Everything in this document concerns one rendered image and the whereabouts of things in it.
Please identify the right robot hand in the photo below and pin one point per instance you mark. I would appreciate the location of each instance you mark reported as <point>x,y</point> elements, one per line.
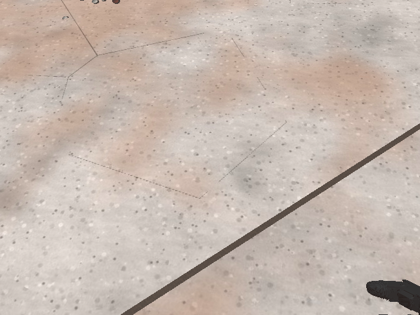
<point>405,293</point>

